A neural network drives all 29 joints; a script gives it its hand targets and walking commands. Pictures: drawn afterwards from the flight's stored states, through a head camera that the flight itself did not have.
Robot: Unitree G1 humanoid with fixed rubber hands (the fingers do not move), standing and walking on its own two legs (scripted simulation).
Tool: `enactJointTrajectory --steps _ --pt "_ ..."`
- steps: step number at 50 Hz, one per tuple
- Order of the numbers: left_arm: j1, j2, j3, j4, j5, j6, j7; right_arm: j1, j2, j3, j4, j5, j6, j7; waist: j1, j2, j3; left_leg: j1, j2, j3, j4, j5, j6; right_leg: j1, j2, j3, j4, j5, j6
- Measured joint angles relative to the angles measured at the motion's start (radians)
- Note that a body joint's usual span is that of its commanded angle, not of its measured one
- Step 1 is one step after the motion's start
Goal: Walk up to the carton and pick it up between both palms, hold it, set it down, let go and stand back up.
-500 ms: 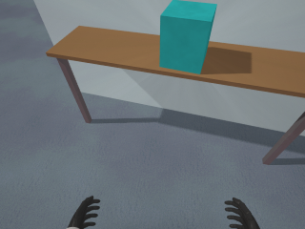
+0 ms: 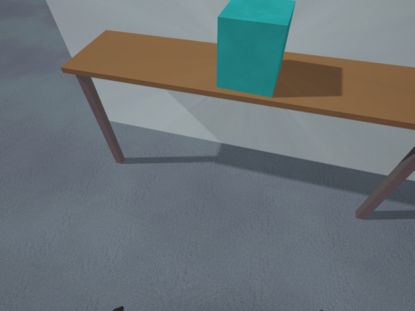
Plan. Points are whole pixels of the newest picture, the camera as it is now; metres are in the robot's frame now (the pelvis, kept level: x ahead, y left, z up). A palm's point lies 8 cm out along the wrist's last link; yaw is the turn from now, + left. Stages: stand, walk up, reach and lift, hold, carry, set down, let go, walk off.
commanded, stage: stand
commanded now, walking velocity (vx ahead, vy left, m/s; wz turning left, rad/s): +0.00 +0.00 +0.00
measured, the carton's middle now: (253, 46) +0.95 -0.13 +0.03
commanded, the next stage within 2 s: walk up in 1.60 s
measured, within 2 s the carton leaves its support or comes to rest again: neither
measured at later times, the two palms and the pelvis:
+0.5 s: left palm out of the picture +0.03 +0.22 -0.13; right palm out of the picture +0.03 -0.22 -0.13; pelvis +0.00 +0.00 +0.01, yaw +0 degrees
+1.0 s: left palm out of the picture -0.03 +0.19 -0.13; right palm out of the picture -0.03 -0.21 -0.13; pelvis -0.01 -0.01 +0.02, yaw +0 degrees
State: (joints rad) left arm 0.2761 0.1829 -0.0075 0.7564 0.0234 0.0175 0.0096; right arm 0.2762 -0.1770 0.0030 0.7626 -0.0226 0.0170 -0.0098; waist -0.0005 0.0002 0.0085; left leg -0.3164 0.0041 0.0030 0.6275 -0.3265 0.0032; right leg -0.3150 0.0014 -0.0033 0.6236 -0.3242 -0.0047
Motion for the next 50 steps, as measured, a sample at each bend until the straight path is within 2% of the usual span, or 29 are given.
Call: enactJointTrajectory --steps 11,21,33,50 --pt "0.004 -0.005 0.009 0.063 -0.001 -0.011 0.007 0.003 0.008 -0.01 0.06 0.004 -0.007 -0.007 -0.002 -0.001 -0.006 0.02 -0.001 -0.002 -0.046 0.025 0.001 0.021 -0.001 -0.002 -0.046 0.025 -0.001" --pt "0.005 -0.022 0.019 0.166 -0.008 -0.021 0.008 0.004 0.031 -0.012 0.151 0.009 -0.021 -0.015 0.004 -0.004 0.025 0.066 -0.001 -0.003 -0.108 0.056 -0.002 0.064 -0.001 -0.003 -0.1 0.051 -0.003" --pt "0.012 -0.046 0.025 0.287 -0.01 -0.026 0.02 0.011 0.032 -0.032 0.265 0.013 -0.016 -0.023 -0.004 0.0 0.036 0.117 0.006 -0.002 -0.157 0.078 -0.009 0.111 0.006 -0.002 -0.144 0.071 -0.009" --pt "0.024 -0.08 0.023 0.376 -0.012 -0.024 0.029 0.031 0.074 -0.025 0.369 0.013 -0.016 -0.029 0.0 0.006 0.047 0.137 0.013 0.003 -0.192 0.104 -0.015 0.13 0.014 0.003 -0.183 0.102 -0.012"
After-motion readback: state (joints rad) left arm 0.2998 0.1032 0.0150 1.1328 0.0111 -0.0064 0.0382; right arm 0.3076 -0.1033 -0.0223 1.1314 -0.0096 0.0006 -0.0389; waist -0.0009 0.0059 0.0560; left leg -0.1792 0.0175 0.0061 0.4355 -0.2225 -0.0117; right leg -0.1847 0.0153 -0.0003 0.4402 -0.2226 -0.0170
